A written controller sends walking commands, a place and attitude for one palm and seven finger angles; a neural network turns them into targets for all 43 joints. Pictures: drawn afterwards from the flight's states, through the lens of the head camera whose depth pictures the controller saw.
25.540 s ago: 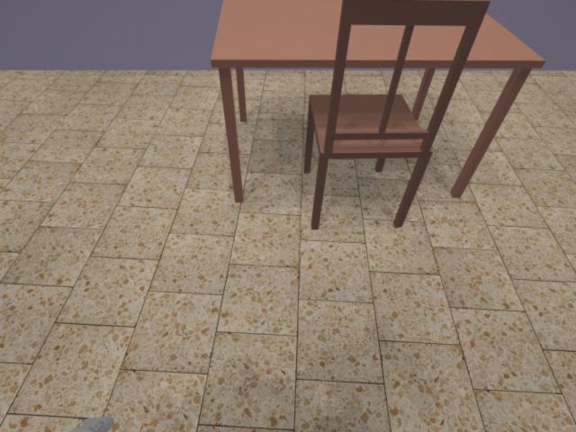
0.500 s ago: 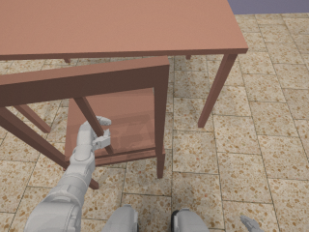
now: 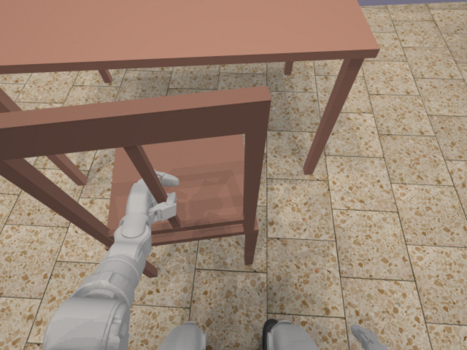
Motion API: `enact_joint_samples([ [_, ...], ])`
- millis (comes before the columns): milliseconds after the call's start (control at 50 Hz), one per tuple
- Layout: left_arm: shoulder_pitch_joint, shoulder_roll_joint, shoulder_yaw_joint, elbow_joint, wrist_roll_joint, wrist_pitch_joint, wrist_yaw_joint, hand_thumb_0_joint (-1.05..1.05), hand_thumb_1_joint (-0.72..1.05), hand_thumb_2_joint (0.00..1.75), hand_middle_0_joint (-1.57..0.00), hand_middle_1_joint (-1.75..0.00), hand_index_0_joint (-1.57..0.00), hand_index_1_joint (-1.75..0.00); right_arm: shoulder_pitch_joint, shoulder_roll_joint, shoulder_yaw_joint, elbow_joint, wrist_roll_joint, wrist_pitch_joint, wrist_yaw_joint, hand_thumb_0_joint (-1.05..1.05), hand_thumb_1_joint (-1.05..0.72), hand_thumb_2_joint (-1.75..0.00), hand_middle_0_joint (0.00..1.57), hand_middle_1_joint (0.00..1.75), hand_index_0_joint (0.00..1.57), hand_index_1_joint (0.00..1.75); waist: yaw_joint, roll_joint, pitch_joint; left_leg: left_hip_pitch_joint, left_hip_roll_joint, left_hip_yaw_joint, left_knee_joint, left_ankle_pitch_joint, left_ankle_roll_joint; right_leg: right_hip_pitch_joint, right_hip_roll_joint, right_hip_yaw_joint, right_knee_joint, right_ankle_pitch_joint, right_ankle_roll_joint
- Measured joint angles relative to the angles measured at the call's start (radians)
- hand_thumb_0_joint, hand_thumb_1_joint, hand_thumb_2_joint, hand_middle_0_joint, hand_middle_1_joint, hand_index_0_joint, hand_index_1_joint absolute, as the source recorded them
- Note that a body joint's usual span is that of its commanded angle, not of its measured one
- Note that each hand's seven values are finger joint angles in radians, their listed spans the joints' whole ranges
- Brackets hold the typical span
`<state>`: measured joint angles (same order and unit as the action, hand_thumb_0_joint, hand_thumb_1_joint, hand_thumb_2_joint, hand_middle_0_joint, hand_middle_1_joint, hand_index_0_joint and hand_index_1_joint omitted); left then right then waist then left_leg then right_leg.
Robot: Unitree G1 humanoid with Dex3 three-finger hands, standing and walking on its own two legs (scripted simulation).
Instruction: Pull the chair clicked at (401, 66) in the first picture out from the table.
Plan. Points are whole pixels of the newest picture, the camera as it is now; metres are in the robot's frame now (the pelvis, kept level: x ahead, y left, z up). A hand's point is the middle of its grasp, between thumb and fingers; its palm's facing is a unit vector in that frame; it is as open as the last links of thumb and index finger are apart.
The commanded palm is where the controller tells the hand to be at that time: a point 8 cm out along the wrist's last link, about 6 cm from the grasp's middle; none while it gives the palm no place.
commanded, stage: step backward, pulling the chair out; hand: left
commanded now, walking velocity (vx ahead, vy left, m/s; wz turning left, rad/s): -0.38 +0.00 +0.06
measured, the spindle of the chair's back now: (159, 193) +0.39 +0.15 -0.05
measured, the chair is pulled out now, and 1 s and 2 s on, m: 0.25 0.54 0.70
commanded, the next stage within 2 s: stop walking, hand still on the chair in 0.84 s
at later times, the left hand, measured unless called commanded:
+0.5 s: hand (165, 274) +0.24 +0.13 -0.06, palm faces +0.01 -0.98 -0.19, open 5.3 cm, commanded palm +0.24 +0.18 -0.07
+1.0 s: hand out of the picture +0.08 +0.11 -0.06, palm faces +0.04 -0.98 -0.20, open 5.3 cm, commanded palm +0.06 +0.16 -0.05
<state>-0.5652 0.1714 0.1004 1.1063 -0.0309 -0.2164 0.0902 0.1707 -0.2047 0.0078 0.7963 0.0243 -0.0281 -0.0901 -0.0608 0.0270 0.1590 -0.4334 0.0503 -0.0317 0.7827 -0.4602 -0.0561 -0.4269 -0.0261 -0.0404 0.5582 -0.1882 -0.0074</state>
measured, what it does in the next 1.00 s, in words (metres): walks backwards: right foot, then left foot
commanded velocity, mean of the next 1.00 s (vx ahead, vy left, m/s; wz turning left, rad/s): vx -0.30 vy -0.03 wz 0.06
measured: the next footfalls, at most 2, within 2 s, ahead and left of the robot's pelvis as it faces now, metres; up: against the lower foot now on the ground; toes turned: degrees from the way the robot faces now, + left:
right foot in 0.26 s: +0.00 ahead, -0.12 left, +0.00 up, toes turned -2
left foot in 0.52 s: -0.11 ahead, +0.14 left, +0.00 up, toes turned +1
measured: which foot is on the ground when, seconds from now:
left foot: down 0.00-0.32, up 0.34-0.50, down 0.52-0.80, up 0.82-1.00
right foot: down 0.00-0.10, up 0.12-0.24, down 0.26-0.56, up 0.58-0.74, down 0.76-1.00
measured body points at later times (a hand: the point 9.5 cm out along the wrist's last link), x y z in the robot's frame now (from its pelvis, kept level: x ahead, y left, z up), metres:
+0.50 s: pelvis -0.12 +0.00 +0.00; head -0.05 -0.01 +0.44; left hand +0.24 +0.18 -0.05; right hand -0.04 -0.28 -0.13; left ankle -0.14 +0.14 -0.72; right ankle -0.04 -0.11 -0.73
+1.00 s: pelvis -0.27 -0.02 +0.00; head -0.20 -0.05 +0.45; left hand +0.08 +0.16 -0.04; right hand -0.19 -0.31 -0.13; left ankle -0.31 +0.12 -0.69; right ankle -0.19 -0.14 -0.73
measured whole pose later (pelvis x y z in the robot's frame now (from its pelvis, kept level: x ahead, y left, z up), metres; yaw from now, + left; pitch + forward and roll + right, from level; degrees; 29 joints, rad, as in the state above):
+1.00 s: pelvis -0.27 -0.02 +0.00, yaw +1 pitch +2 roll +3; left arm -0.51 0.16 0.09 1.08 -0.04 -0.16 0.09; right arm 0.20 -0.30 -0.01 0.78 0.03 -0.04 -0.11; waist -0.07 0.01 0.14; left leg -0.38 -0.02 -0.02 0.85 -0.51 -0.05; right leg -0.43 -0.06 -0.01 0.54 -0.14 0.00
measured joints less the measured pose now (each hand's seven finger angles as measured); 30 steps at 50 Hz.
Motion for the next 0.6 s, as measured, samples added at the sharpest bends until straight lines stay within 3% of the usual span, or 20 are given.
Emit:
enact_joint_samples([
  [40,-0.001,-0.005,-0.005,-0.010,0.000,0.013,0.004,0.05,0.70,0.80,-0.32,-1.21,-0.50,-1.44,-0.003,-0.025,0.000,-0.001,-0.001,0.000,-0.012,0.01,-0.91,-0.90,0.20,0.30,0.21,0.30,-0.013,0.000,-0.006,0.024,-0.005,0.011,-0.097,0.062,0.002,-0.022,-0.013,0.003,0.008,0.012,0.012],
  [80,0.001,-0.003,-0.026,-0.028,-0.004,0.025,0.006,0.04,0.70,0.79,-0.32,-1.22,-0.50,-1.44,-0.005,-0.045,-0.008,-0.003,0.000,0.004,-0.024,0.01,-0.91,-0.90,0.20,0.30,0.21,0.30,-0.021,-0.004,-0.006,0.051,-0.001,0.030,-0.187,0.231,0.015,-0.039,-0.021,0.006,0.026,0.017,0.026],
  [120,0.008,0.010,-0.051,-0.046,-0.006,0.032,0.006,0.04,0.70,0.79,-0.31,-1.22,-0.50,-1.44,0.000,-0.046,-0.020,-0.019,0.000,0.016,-0.026,0.01,-0.91,-0.90,0.20,0.30,0.20,0.30,-0.010,-0.036,0.000,0.053,-0.010,0.056,-0.188,0.234,0.023,-0.048,-0.029,0.029,0.040,0.015,0.033],
  [200,0.041,0.012,-0.062,-0.072,-0.001,0.026,-0.003,0.04,0.70,0.79,-0.31,-1.23,-0.50,-1.44,0.037,-0.041,-0.035,-0.052,-0.016,0.014,-0.012,0.01,-0.91,-0.90,0.20,0.30,0.20,0.30,0.004,-0.025,-0.009,0.024,0.015,0.047,-0.183,0.223,0.021,-0.021,0.010,0.028,0.140,-0.162,0.024],
  [260,0.047,0.020,-0.060,-0.064,0.004,0.007,-0.005,0.03,0.69,0.80,-0.33,-1.24,-0.50,-1.44,0.050,-0.026,-0.033,-0.045,-0.017,0.002,0.008,0.01,-0.91,-0.90,0.20,0.30,0.20,0.30,0.030,-0.017,-0.005,0.010,0.041,0.043,-0.177,0.241,0.005,0.069,0.034,0.026,0.039,-0.080,0.015],
  [320,0.037,0.023,-0.034,-0.038,-0.004,-0.010,-0.006,0.04,0.69,0.81,-0.34,-1.23,-0.50,-1.44,0.029,-0.025,-0.030,-0.033,-0.009,0.000,0.015,0.01,-0.91,-0.90,0.20,0.30,0.20,0.30,0.024,0.027,0.027,-0.001,0.080,0.019,-0.179,0.269,-0.005,0.079,0.076,0.005,0.000,-0.037,-0.011],
  [360,0.041,0.026,-0.020,-0.024,-0.008,-0.019,-0.005,0.04,0.68,0.81,-0.35,-1.22,-0.50,-1.44,0.019,-0.024,-0.030,-0.021,0.003,-0.002,0.009,0.01,-0.91,-0.90,0.20,0.30,0.20,0.30,0.013,0.023,0.021,-0.022,0.057,0.005,-0.110,0.178,0.006,0.058,0.071,0.006,0.000,-0.026,-0.019],
  [400,0.041,0.019,-0.008,-0.011,-0.009,-0.016,0.000,0.04,0.68,0.80,-0.34,-1.21,-0.50,-1.44,0.014,-0.034,-0.031,-0.009,0.005,-0.009,-0.001,0.01,-0.91,-0.90,0.20,0.30,0.20,0.30,0.004,0.008,0.005,-0.041,0.004,-0.010,-0.003,0.060,0.009,0.030,0.049,0.016,-0.002,-0.009,-0.021],
  [440,0.039,0.008,-0.003,-0.001,-0.006,-0.006,0.002,0.04,0.69,0.80,-0.34,-1.21,-0.50,-1.44,0.014,-0.050,-0.027,-0.001,0.003,-0.015,-0.010,0.01,-0.91,-0.90,0.20,0.30,0.20,0.30,-0.004,-0.001,-0.012,-0.019,-0.030,-0.008,0.016,0.020,0.009,0.007,0.028,0.022,-0.010,0.014,-0.015],
  [480,0.034,-0.003,-0.010,0.008,-0.002,0.003,0.004,0.05,0.69,0.80,-0.33,-1.21,-0.50,-1.44,0.020,-0.065,-0.023,0.004,0.004,-0.021,-0.019,0.01,-0.91,-0.90,0.20,0.30,0.20,0.30,-0.011,-0.006,-0.031,0.035,-0.038,0.005,-0.052,0.029,0.010,-0.014,0.013,0.019,-0.017,0.035,-0.006],
  [520,0.025,-0.011,-0.032,0.012,0.002,0.014,0.003,0.04,0.69,0.80,-0.32,-1.22,-0.50,-1.44,0.033,-0.080,-0.022,0.005,0.005,-0.025,-0.027,0.01,-0.91,-0.90,0.20,0.30,0.20,0.30,-0.017,-0.002,-0.053,0.109,-0.024,0.021,-0.189,0.127,0.021,-0.041,0.005,0.006,-0.012,0.049,0.005],
  [560,0.014,-0.001,-0.052,0.009,0.000,0.022,0.001,0.04,0.70,0.80,-0.31,-1.23,-0.50,-1.44,0.031,-0.067,-0.028,0.006,0.005,-0.021,-0.031,0.01,-0.91,-0.90,0.20,0.30,0.20,0.30,-0.008,-0.047,-0.043,0.116,-0.048,0.041,-0.226,0.181,0.034,-0.053,-0.019,0.025,-0.007,0.069,0.016],
  [600,0.023,0.005,-0.063,-0.005,-0.002,0.032,-0.004,0.04,0.70,0.79,-0.31,-1.23,-0.50,-1.44,0.044,-0.056,-0.030,-0.013,-0.009,-0.016,-0.028,0.01,-0.91,-0.90,0.20,0.30,0.20,0.30,0.001,-0.054,-0.038,0.108,-0.045,0.048,-0.226,0.190,0.040,-0.062,-0.011,0.038,0.072,-0.026,0.024],
])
